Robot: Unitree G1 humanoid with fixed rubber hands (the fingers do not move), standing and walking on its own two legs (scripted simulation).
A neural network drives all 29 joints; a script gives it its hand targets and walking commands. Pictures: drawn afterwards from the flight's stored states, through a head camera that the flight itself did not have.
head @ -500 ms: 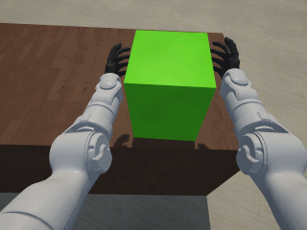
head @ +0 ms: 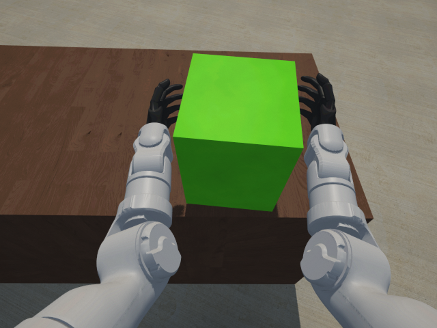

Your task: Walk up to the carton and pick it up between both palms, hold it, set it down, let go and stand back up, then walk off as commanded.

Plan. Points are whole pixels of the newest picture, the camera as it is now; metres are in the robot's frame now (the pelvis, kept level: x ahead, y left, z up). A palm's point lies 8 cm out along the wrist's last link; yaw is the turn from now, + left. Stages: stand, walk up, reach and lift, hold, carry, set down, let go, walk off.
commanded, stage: reach and lift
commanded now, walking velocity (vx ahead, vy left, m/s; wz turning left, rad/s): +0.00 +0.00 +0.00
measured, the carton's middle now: (235, 138) +0.47 +0.00 +0.04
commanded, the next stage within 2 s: none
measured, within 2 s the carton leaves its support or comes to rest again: neither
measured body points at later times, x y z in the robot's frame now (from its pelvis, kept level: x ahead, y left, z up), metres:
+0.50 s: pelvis +0.00 +0.00 +0.00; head +0.04 +0.02 +0.45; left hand +0.44 +0.15 +0.11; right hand +0.44 -0.15 +0.14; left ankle -0.01 +0.14 -0.75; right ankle -0.05 -0.08 -0.74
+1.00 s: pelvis +0.00 +0.00 +0.00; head +0.04 +0.02 +0.45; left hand +0.44 +0.15 +0.11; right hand +0.44 -0.14 +0.14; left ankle -0.01 +0.14 -0.75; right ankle -0.05 -0.08 -0.74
